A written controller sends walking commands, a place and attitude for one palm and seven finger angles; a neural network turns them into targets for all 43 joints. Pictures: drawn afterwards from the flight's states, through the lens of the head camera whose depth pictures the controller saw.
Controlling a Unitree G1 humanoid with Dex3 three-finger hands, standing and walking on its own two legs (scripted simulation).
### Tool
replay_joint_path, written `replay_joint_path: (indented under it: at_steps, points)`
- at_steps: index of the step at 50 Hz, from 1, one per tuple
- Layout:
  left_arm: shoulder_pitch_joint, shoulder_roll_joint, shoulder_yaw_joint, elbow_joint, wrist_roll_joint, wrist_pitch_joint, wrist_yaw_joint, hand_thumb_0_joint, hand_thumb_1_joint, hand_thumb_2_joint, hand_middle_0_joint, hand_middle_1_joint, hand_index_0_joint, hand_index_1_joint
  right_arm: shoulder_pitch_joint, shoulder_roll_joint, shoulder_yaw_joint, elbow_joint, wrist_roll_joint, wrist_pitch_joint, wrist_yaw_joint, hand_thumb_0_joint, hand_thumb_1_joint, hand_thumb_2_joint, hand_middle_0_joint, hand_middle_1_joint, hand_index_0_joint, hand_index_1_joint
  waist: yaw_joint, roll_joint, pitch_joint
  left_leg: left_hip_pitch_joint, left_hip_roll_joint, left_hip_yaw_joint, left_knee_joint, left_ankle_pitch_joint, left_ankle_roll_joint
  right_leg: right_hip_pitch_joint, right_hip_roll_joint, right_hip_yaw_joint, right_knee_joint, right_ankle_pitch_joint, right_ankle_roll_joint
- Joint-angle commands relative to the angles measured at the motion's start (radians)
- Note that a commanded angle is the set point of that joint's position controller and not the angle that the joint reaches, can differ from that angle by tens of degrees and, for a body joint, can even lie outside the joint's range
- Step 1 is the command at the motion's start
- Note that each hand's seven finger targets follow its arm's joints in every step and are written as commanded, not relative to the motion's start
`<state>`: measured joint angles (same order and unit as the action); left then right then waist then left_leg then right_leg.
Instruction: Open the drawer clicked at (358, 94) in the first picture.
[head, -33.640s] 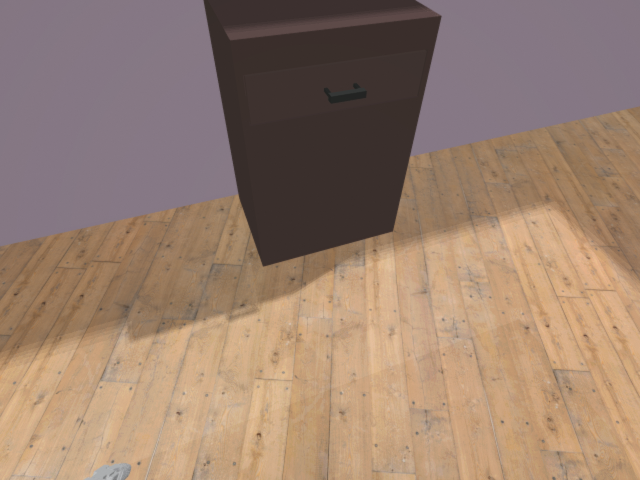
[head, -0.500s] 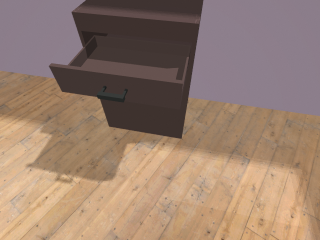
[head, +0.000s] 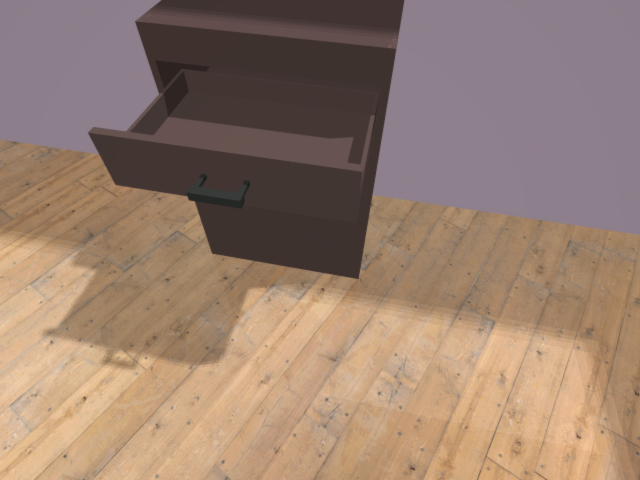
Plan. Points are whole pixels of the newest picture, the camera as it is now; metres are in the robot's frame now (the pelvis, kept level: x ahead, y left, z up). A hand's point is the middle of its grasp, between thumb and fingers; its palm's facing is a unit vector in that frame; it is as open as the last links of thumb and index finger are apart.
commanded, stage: stand and wait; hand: left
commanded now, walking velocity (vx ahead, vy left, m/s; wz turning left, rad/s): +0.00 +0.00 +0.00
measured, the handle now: (219, 189) +0.63 +0.23 -0.06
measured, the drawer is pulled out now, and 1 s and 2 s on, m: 0.30 0.30 0.30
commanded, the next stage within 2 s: none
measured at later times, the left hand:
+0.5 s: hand out of the picture +0.01 +0.17 -0.18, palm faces +0.04 -0.98 -0.18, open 7.4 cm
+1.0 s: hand out of the picture +0.01 +0.17 -0.18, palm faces +0.04 -0.98 -0.18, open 7.4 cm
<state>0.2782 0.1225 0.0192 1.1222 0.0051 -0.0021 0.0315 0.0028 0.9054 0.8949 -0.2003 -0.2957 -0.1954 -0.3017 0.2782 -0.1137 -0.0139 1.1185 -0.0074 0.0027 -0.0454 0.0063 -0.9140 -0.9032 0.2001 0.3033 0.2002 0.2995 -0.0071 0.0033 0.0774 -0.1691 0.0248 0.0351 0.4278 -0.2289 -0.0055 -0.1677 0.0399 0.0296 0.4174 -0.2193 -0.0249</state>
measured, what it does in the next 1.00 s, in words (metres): stands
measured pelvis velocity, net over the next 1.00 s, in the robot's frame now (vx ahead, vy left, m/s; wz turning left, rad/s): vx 0.01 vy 0.00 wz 0.00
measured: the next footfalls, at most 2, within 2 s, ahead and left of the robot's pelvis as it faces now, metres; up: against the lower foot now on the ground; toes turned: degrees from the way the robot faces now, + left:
none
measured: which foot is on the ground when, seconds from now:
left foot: down 0.00-1.00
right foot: down 0.00-1.00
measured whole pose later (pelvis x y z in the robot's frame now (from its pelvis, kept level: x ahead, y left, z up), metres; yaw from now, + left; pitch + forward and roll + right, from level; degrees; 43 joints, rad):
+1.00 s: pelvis +0.01 +0.00 +0.00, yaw +0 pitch -2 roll +0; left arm 0.26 0.13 0.02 1.13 0.00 0.00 0.03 0.00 0.91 0.89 -0.20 -0.30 -0.20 -0.30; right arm 0.27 -0.12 -0.01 1.13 -0.01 0.00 -0.05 0.01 -0.91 -0.90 0.20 0.30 0.20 0.30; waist -0.01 0.00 0.08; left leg -0.13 0.02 0.04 0.40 -0.24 0.00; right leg -0.14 0.03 0.04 0.40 -0.23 -0.02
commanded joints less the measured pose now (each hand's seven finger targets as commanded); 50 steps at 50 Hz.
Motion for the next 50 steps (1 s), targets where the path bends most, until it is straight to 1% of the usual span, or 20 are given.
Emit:
replay_joint_path:
  at_steps: [1, 4, 6, 8, 10, 14, 16, 18, 22, 24, 28, 30, 32, 36, 39, 41, 43, 46, 47, 50]
  points:
    - [0.072, 0.104, 0.014, -0.022, 0.003, -0.010, 0.009, 0.000, 0.900, 0.900, -0.200, -0.300, -0.200, -0.300, 0.087, -0.080, -0.016, -0.014, -0.003, -0.006, -0.001, 0.000, -0.900, -0.900, 0.200, 0.300, 0.200, 0.300, -0.002, 0.006, 0.003, 0.024, 0.070, -0.063, -0.071, 0.104, 0.034, -0.047, -0.100, 0.076, -0.090, 0.120, -0.027]
    - [0.069, 0.104, 0.015, -0.022, 0.003, -0.009, 0.009, 0.000, 0.900, 0.900, -0.200, -0.300, -0.200, -0.300, 0.084, -0.077, -0.017, -0.012, -0.003, -0.006, -0.001, 0.000, -0.900, -0.900, 0.200, 0.300, 0.200, 0.300, -0.002, 0.010, 0.004, 0.029, 0.072, -0.062, -0.073, 0.100, 0.035, -0.048, -0.099, 0.074, -0.090, 0.111, -0.026]
    - [0.063, 0.109, 0.015, -0.023, 0.002, -0.007, 0.008, 0.000, 0.900, 0.900, -0.200, -0.300, -0.200, -0.300, 0.083, -0.080, -0.014, -0.010, -0.003, -0.005, -0.001, 0.000, -0.900, -0.900, 0.200, 0.300, 0.200, 0.300, -0.001, 0.016, 0.021, 0.016, 0.070, -0.064, -0.082, 0.086, 0.034, -0.052, -0.100, 0.072, -0.094, 0.093, -0.025]
    - [0.068, 0.106, 0.014, -0.023, 0.003, -0.008, 0.009, 0.000, 0.900, 0.900, -0.200, -0.300, -0.200, -0.300, 0.081, -0.083, -0.016, -0.015, -0.002, -0.006, -0.001, 0.000, -0.900, -0.900, 0.200, 0.300, 0.200, 0.300, 0.000, -0.002, 0.015, 0.028, 0.072, -0.068, -0.081, 0.085, 0.036, -0.059, -0.097, 0.073, -0.094, 0.085, -0.025]
    - [0.060, 0.108, 0.015, -0.022, 0.003, -0.006, 0.008, 0.000, 0.900, 0.900, -0.200, -0.300, -0.200, -0.300, 0.081, -0.083, -0.016, -0.010, -0.004, -0.006, 0.000, 0.000, -0.900, -0.900, 0.200, 0.300, 0.200, 0.300, -0.001, 0.006, 0.014, 0.026, 0.071, -0.066, -0.084, 0.083, 0.035, -0.053, -0.098, 0.071, -0.093, 0.085, -0.023]
    - [0.056, 0.108, 0.016, -0.024, 0.003, -0.007, 0.008, 0.000, 0.900, 0.900, -0.200, -0.300, -0.200, -0.300, 0.085, -0.085, -0.016, -0.011, -0.004, -0.009, -0.001, 0.000, -0.900, -0.900, 0.200, 0.300, 0.200, 0.300, -0.002, 0.008, -0.002, 0.035, 0.075, -0.065, -0.084, 0.109, 0.037, -0.041, -0.099, 0.067, -0.086, 0.108, -0.023]
    - [0.053, 0.110, 0.017, -0.024, 0.003, -0.008, 0.008, 0.000, 0.900, 0.900, -0.200, -0.300, -0.200, -0.300, 0.084, -0.086, -0.016, -0.011, -0.002, -0.011, -0.002, 0.000, -0.900, -0.900, 0.200, 0.300, 0.200, 0.300, -0.001, -0.005, -0.017, 0.041, 0.074, -0.067, -0.083, 0.128, 0.038, -0.027, -0.101, 0.065, -0.081, 0.130, -0.022]
    - [0.062, 0.108, 0.017, -0.022, 0.003, -0.009, 0.009, 0.000, 0.900, 0.900, -0.200, -0.300, -0.200, -0.300, 0.078, -0.087, -0.017, -0.012, -0.001, -0.012, -0.003, 0.000, -0.900, -0.900, 0.200, 0.300, 0.200, 0.300, 0.001, 0.005, -0.021, 0.055, 0.075, -0.064, -0.079, 0.142, 0.037, -0.031, -0.100, 0.069, -0.080, 0.141, -0.022]
    - [0.055, 0.110, 0.016, -0.021, 0.002, -0.008, 0.008, 0.000, 0.900, 0.900, -0.200, -0.300, -0.200, -0.300, 0.079, -0.086, -0.015, -0.007, -0.002, -0.010, -0.003, 0.000, -0.900, -0.900, 0.200, 0.300, 0.200, 0.300, 0.000, -0.001, -0.002, 0.041, 0.072, -0.063, -0.083, 0.134, 0.036, -0.029, -0.105, 0.066, -0.083, 0.148, -0.022]
    - [0.058, 0.109, 0.015, -0.022, 0.002, -0.010, 0.010, 0.000, 0.900, 0.900, -0.200, -0.300, -0.200, -0.300, 0.079, -0.084, -0.016, -0.006, -0.002, -0.009, -0.003, 0.000, -0.900, -0.900, 0.200, 0.300, 0.200, 0.300, -0.003, 0.006, -0.008, 0.052, 0.073, -0.061, -0.078, 0.143, 0.036, -0.029, -0.104, 0.068, -0.085, 0.155, -0.022]
    - [0.065, 0.113, 0.017, -0.021, 0.003, -0.013, 0.010, 0.000, 0.900, 0.900, -0.200, -0.300, -0.200, -0.300, 0.074, -0.085, -0.018, -0.009, -0.001, -0.010, -0.002, 0.000, -0.900, -0.900, 0.200, 0.300, 0.200, 0.300, 0.000, -0.008, -0.016, 0.064, 0.072, -0.059, -0.074, 0.157, 0.036, -0.025, -0.106, 0.072, -0.085, 0.182, -0.023]
    - [0.056, 0.114, 0.016, -0.020, 0.002, -0.012, 0.011, 0.000, 0.900, 0.900, -0.200, -0.300, -0.200, -0.300, 0.079, -0.086, -0.017, -0.004, -0.002, -0.010, -0.003, 0.000, -0.900, -0.900, 0.200, 0.300, 0.200, 0.300, -0.004, -0.009, -0.019, 0.060, 0.072, -0.059, -0.075, 0.167, 0.034, -0.013, -0.107, 0.066, -0.083, 0.195, -0.022]
    - [0.059, 0.114, 0.017, -0.020, 0.002, -0.012, 0.010, 0.000, 0.900, 0.900, -0.200, -0.300, -0.200, -0.300, 0.076, -0.088, -0.017, -0.004, -0.002, -0.011, -0.004, 0.000, -0.900, -0.900, 0.200, 0.300, 0.200, 0.300, -0.003, 0.006, -0.019, 0.064, 0.071, -0.057, -0.075, 0.171, 0.033, -0.012, -0.108, 0.068, -0.082, 0.203, -0.023]
    - [0.056, 0.115, 0.016, -0.018, 0.003, -0.010, 0.010, 0.000, 0.900, 0.900, -0.200, -0.300, -0.200, -0.300, 0.074, -0.086, -0.015, -0.003, -0.002, -0.008, -0.002, 0.000, -0.900, -0.900, 0.200, 0.300, 0.200, 0.300, -0.001, 0.009, 0.017, 0.049, 0.072, -0.058, -0.090, 0.133, 0.033, -0.032, -0.107, 0.067, -0.095, 0.150, -0.021]
    - [0.059, 0.114, 0.013, -0.017, 0.002, -0.010, 0.010, 0.000, 0.900, 0.900, -0.200, -0.300, -0.200, -0.300, 0.074, -0.089, -0.017, -0.004, -0.002, -0.008, -0.002, 0.000, -0.900, -0.900, 0.200, 0.300, 0.200, 0.300, -0.003, 0.004, 0.008, 0.058, 0.073, -0.060, -0.089, 0.126, 0.034, -0.032, -0.104, 0.070, -0.097, 0.138, -0.021]
    - [0.057, 0.117, 0.016, -0.018, 0.003, -0.011, 0.009, 0.000, 0.900, 0.900, -0.200, -0.300, -0.200, -0.300, 0.073, -0.090, -0.016, -0.004, -0.002, -0.010, -0.002, 0.000, -0.900, -0.900, 0.200, 0.300, 0.200, 0.300, -0.002, 0.009, -0.003, 0.061, 0.072, -0.059, -0.087, 0.143, 0.034, -0.023, -0.107, 0.071, -0.094, 0.159, -0.021]
    - [0.061, 0.117, 0.014, -0.019, 0.003, -0.013, 0.009, 0.000, 0.900, 0.900, -0.200, -0.300, -0.200, -0.300, 0.070, -0.091, -0.018, -0.006, -0.001, -0.009, -0.002, 0.000, -0.900, -0.900, 0.200, 0.300, 0.200, 0.300, -0.001, -0.014, -0.001, 0.064, 0.073, -0.061, -0.085, 0.135, 0.033, -0.028, -0.104, 0.072, -0.096, 0.154, -0.021]
    - [0.056, 0.116, 0.014, -0.018, 0.002, -0.011, 0.008, 0.000, 0.900, 0.900, -0.200, -0.300, -0.200, -0.300, 0.066, -0.092, -0.017, -0.003, -0.002, -0.008, -0.002, 0.000, -0.900, -0.900, 0.200, 0.300, 0.200, 0.300, -0.002, 0.003, 0.008, 0.056, 0.070, -0.059, -0.088, 0.125, 0.032, -0.030, -0.107, 0.073, -0.098, 0.147, -0.020]
    - [0.056, 0.117, 0.015, -0.018, 0.002, -0.012, 0.009, 0.000, 0.900, 0.900, -0.200, -0.300, -0.200, -0.300, 0.070, -0.092, -0.018, -0.004, -0.002, -0.008, -0.001, 0.000, -0.900, -0.900, 0.200, 0.300, 0.200, 0.300, -0.002, -0.006, 0.007, 0.053, 0.070, -0.059, -0.089, 0.120, 0.031, -0.027, -0.108, 0.072, -0.101, 0.144, -0.020]
    - [0.055, 0.117, 0.015, -0.019, 0.002, -0.012, 0.009, 0.000, 0.900, 0.900, -0.200, -0.300, -0.200, -0.300, 0.073, -0.090, -0.018, -0.002, -0.003, -0.009, -0.002, 0.000, -0.900, -0.900, 0.200, 0.300, 0.200, 0.300, -0.002, 0.003, -0.001, 0.058, 0.071, -0.060, -0.085, 0.138, 0.033, -0.024, -0.106, 0.072, -0.094, 0.157, -0.021]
